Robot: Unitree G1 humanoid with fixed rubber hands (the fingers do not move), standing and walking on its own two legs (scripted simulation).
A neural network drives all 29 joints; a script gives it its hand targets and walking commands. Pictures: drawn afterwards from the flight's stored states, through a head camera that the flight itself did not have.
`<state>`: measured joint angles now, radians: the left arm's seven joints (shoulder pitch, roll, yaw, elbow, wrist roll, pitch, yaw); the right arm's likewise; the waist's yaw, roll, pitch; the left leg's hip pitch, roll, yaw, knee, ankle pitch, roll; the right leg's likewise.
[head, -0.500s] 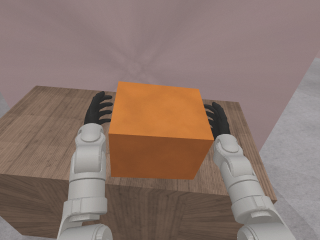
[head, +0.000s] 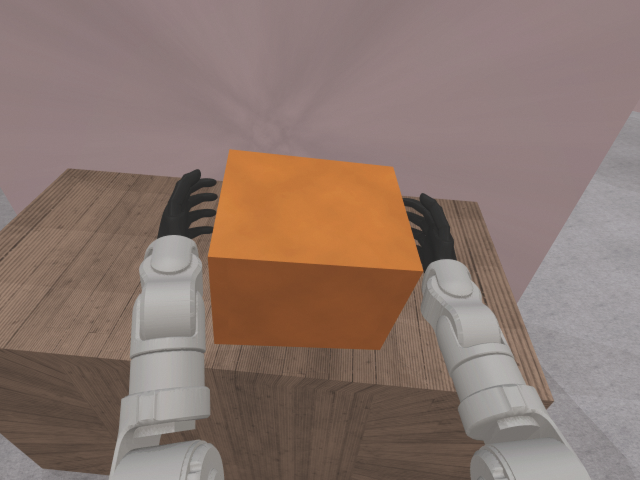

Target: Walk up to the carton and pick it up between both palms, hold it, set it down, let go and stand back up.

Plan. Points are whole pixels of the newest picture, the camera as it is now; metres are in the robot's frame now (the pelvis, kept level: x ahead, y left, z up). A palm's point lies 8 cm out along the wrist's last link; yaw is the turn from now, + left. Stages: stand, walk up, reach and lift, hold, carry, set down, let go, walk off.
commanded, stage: reach and lift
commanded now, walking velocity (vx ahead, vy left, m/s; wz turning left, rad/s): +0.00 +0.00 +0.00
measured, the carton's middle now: (306, 252) +0.40 +0.00 +0.11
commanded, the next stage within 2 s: hold in 0.42 s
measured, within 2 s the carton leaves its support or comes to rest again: neither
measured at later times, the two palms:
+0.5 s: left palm (163, 237) +0.35 +0.16 +0.19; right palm (435, 251) +0.34 -0.15 +0.16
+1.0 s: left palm (154, 233) +0.34 +0.17 +0.20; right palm (435, 244) +0.34 -0.15 +0.17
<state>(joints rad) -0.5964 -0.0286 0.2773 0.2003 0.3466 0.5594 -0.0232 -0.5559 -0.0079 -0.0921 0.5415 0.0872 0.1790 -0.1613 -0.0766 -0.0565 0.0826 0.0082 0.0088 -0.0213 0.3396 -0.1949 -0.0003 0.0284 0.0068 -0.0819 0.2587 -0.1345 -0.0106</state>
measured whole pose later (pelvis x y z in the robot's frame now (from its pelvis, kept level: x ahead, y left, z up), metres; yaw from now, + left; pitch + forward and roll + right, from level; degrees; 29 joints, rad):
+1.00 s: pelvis -0.02 +0.00 +0.00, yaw +0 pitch -11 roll -1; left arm -0.63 -0.02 0.32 0.10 0.38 0.70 -0.06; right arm -0.61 0.01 -0.09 0.49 0.10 0.28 -0.17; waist -0.07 -0.06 0.08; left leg 0.03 0.01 -0.03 0.33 -0.17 0.00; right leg 0.04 0.00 -0.09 0.27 -0.12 -0.02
